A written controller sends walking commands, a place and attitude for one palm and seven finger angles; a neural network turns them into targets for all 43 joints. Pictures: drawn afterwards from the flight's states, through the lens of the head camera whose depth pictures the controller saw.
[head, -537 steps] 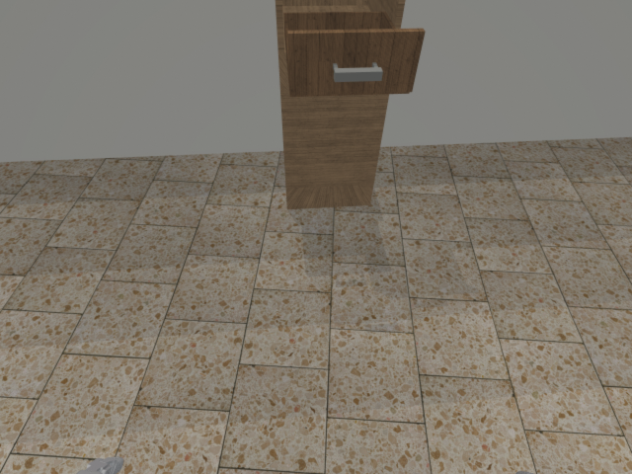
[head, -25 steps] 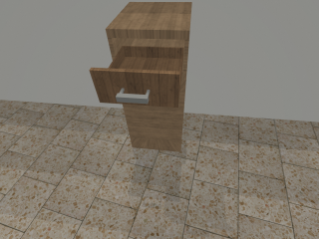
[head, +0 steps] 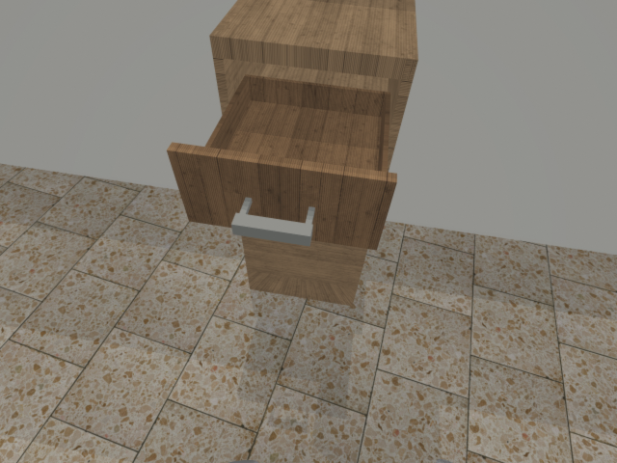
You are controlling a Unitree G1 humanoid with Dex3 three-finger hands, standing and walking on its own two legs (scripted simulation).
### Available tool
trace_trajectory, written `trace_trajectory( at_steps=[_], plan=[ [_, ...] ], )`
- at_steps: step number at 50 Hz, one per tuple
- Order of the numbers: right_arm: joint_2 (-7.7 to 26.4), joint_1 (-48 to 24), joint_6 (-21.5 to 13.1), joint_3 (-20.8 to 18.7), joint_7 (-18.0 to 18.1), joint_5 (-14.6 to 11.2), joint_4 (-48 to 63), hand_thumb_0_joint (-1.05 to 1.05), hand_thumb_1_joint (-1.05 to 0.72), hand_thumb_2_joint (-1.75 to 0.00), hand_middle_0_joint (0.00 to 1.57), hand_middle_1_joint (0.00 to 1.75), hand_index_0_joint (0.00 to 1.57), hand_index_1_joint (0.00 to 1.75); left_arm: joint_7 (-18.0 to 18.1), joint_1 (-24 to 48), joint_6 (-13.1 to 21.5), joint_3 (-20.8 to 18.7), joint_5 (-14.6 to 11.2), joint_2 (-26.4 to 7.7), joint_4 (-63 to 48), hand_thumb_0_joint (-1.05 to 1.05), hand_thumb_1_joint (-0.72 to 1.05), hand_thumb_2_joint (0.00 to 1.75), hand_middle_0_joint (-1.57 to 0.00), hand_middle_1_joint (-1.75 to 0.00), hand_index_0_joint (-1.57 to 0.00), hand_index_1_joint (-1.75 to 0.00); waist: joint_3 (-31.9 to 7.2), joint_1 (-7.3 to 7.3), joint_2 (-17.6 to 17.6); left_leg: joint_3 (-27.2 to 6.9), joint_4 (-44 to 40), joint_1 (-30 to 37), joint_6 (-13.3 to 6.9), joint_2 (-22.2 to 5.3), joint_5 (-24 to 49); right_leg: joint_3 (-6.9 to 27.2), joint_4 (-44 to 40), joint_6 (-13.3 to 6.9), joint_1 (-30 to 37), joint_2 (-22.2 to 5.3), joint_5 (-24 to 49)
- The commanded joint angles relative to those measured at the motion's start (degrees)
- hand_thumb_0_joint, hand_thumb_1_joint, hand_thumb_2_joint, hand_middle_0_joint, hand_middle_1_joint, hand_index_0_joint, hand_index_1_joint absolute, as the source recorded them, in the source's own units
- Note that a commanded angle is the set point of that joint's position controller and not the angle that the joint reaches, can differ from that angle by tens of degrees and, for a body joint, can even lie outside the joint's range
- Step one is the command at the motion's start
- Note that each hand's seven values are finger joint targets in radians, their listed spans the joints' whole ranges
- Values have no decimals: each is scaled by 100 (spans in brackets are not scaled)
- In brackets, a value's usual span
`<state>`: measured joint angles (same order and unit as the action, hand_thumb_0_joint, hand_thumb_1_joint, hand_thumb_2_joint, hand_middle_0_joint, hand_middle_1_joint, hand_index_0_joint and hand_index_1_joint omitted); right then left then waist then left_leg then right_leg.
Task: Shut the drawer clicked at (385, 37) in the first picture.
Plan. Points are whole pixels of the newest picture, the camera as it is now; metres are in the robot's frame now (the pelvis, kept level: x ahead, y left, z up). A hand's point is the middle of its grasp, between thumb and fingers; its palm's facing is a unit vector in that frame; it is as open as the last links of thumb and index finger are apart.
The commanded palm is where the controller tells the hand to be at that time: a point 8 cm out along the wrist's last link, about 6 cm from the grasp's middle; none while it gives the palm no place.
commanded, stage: take the last steps up to it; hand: left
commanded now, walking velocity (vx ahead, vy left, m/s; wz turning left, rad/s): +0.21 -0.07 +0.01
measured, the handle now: (275, 218) +0.45 +0.10 +0.04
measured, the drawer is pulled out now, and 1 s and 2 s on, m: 0.29 0.29 0.29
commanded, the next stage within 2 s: come to a stop and stand still in 0.18 s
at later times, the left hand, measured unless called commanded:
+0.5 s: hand (255, 405) +0.22 +0.10 -0.14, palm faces +0.02 -0.97 -0.24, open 7.3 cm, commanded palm none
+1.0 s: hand out of the picture +0.06 +0.17 -0.16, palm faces +0.14 -0.97 -0.20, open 7.4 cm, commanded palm none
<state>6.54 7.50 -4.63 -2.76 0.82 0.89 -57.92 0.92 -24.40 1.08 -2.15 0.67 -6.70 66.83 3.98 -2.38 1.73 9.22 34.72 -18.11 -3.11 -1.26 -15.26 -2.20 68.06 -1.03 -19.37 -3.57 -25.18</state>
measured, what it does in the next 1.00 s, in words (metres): steps on the spot: right foot, then left foot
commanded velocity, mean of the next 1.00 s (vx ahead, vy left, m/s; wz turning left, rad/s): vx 0.02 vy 0.00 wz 0.00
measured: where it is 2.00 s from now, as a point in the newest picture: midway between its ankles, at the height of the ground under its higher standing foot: outside the picture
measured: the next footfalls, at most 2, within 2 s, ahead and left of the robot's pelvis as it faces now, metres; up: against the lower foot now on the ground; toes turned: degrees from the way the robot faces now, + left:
right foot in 0.36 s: +0.23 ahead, -0.16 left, +0.00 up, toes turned -7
left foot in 0.86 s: +0.09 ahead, +0.06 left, +0.00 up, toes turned +4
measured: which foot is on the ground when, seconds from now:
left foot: down 0.00-0.38, up 0.40-0.84, down 0.86-1.00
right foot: up 0.00-0.34, down 0.36-0.86, up 0.88-1.00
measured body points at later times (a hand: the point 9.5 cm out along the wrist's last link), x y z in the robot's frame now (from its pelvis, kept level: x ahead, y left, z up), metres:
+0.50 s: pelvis +0.12 -0.07 +0.01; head +0.16 -0.10 +0.46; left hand +0.22 +0.15 -0.12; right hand +0.08 -0.29 -0.17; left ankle +0.05 +0.08 -0.67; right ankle +0.19 -0.15 -0.73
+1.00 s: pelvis +0.06 -0.03 +0.02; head +0.05 -0.01 +0.47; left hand +0.06 +0.22 -0.14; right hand +0.08 -0.25 -0.13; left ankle +0.05 +0.10 -0.73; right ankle +0.09 -0.15 -0.67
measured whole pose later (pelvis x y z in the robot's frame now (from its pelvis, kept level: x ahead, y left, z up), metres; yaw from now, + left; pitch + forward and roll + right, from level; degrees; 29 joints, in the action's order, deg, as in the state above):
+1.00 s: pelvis +0.06 -0.03 +0.02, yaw +2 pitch +0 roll +0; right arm 7.3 18.3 0.8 -0.7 1.1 1.6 -60.8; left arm 0.2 -17.3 -2.8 -3.8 1.2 -12.1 60.3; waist -2.1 -1.2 2.4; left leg 0.3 22.1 -8.9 0.4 -1.0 -12.9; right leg -0.1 53.6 1.9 -26.9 -0.3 -17.1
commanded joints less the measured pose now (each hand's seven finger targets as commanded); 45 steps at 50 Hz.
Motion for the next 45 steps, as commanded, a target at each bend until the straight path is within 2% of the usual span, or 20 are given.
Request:
trace_trajectory(
  at_steps=[1,5,13,15,16,17,18,19,20,21,23,29,36,38,40,41,42,43,44,45],
  plan=[
    [583,998,-8,-94,67,42,-77,0,-90,-90,20,30,20,30,-73,-118,11,-132,106,-141,-506,0,90,90,-20,-30,-20,-30,21,144,-577,-1494,-2341,135,-593,-1617,997,150,-26,117,-879,-429,741],
    [724,987,-25,-90,56,15,30,0,-90,-90,20,30,20,30,-118,185,-88,-164,107,-273,-747,0,90,90,-20,-30,-20,-30,96,74,-704,-1113,-2503,364,-612,-1458,1353,86,-714,263,-1187,-463,1320],
    [982,1324,117,-172,51,91,-102,0,-90,-90,20,30,20,30,-149,1484,-49,-139,64,-497,-1280,0,90,90,-20,-30,-20,-30,286,397,-889,-1063,-2043,858,-614,-1534,1802,-243,-2857,210,-720,-236,1156],
    [1000,1338,169,-143,69,94,-184,0,-90,-90,20,30,20,30,-140,1336,7,-117,70,-479,-1229,0,90,90,-20,-30,-20,-30,76,305,-865,-885,-1511,908,-437,-1352,2192,-421,-3457,171,-48,-7,1339],
    [932,1329,189,-97,80,64,-229,0,-90,-90,20,30,20,30,-108,907,60,-120,60,-556,-1071,0,90,90,-20,-30,-20,-30,-181,94,-677,-750,-984,827,-207,-1125,2184,-426,-4054,177,693,33,1920],
    [723,1421,174,-41,70,13,-281,0,-90,-90,20,30,20,30,-49,485,143,-156,64,-852,-897,0,90,90,-20,-30,-20,-30,-562,-60,-149,-577,-380,448,102,-779,1638,20,-4326,142,1669,-323,3294],
    [451,1611,186,26,53,-47,-254,0,-90,-90,20,30,20,30,25,223,214,-197,71,-1287,-805,0,90,90,-20,-30,-20,-30,-983,-40,785,-330,230,-284,410,-315,-183,1177,-4275,-234,2499,-1445,5623],
    [510,1778,285,0,109,-90,-275,0,-90,-90,20,30,20,30,38,155,189,-197,14,-1501,-801,0,90,90,-20,-30,-20,-30,-1184,23,752,-488,955,-31,522,-113,-1965,1339,-4346,-797,2261,-2113,7210],
    [579,1815,408,-30,137,-113,-291,0,-90,-90,20,30,20,30,75,388,185,-235,-3,-1567,-838,0,90,90,-20,-30,-20,-30,-1422,82,1317,-761,1503,18,546,-147,-2210,1463,-4349,-1031,2011,-2127,7579],
    [662,1708,462,-68,161,-125,-311,0,-90,-90,20,30,20,30,124,630,129,-223,1,-1443,-899,0,90,90,-20,-30,-20,-30,-1304,70,1192,-908,1906,-150,552,-150,-2135,1447,-4341,-1201,1942,-2139,7385],
    [634,1378,559,-89,158,-100,-296,0,-90,-90,20,30,20,30,213,866,19,-250,38,-1390,-959,0,90,90,-20,-30,-20,-30,-1054,18,286,-1018,2453,-495,563,-94,-1927,1182,-4265,-1249,1795,-2073,6985],
    [697,1240,902,-209,3,27,-1,0,-90,-90,20,30,20,30,284,1249,-84,-337,82,-1350,-1241,0,90,90,-20,-30,-20,-30,-843,168,673,-1152,3297,-729,710,5,-907,763,-4820,-936,703,-1741,4325],
    [702,1077,746,-142,-102,4,174,0,-90,-90,20,30,20,30,154,1354,-212,-355,178,-1514,-1400,0,90,90,-20,-30,-20,-30,-544,100,1271,-617,1397,89,548,57,-1000,1005,-5764,-617,-10,-1309,-71],
    [635,1341,668,-93,-100,-20,91,0,-90,-90,20,30,20,30,147,1342,-230,-343,181,-1534,-1335,0,90,90,-20,-30,-20,-30,-564,192,1285,-424,382,633,475,123,-1078,1006,-5875,-529,-143,-1136,-463],
    [552,2044,591,-26,-66,-11,-174,0,-90,-90,20,30,20,30,136,1438,-281,-298,108,-1412,-1264,0,90,90,-20,-30,-20,-30,-573,521,850,-277,-1073,1621,399,220,-368,727,-5539,-149,-591,-814,-854],
    [708,2082,534,-23,-33,16,-200,0,-90,-90,20,30,20,30,115,1286,-303,-207,47,-1137,-1224,0,90,90,-20,-30,-20,-30,-381,501,40,-813,-1781,1607,345,-86,-709,505,-4782,34,-893,-497,-871],
    [1046,1793,472,-68,5,99,-77,0,-90,-90,20,30,20,30,84,1095,-315,-122,-37,-695,-1231,0,90,90,-20,-30,-20,-30,64,402,-1516,-2485,-2787,660,24,-1212,-2313,80,-3454,251,-1118,102,-237],
    [1333,1259,496,-86,76,92,220,0,-90,-90,20,30,20,30,57,1049,-314,-116,-23,-579,-1322,0,90,90,-20,-30,-20,-30,605,255,-1677,-3172,-3286,-617,-317,-1918,-2728,-10,-2637,260,-859,211,109],
    [1393,689,460,-72,77,113,305,0,-90,-90,20,30,20,30,6,1076,-353,-187,48,-715,-1230,0,90,90,-20,-30,-20,-30,492,143,-1805,-3334,-3456,-1141,-375,-1869,-3033,378,-2043,251,-523,143,326],
    [1249,386,433,-33,99,91,325,0,-90,-90,20,30,20,30,-31,894,-367,-247,86,-826,-1107,0,90,90,-20,-30,-20,-30,540,-28,-1696,-2838,-3387,-1107,-276,-1571,-2664,425,-1585,277,-527,235,574]
  ],
)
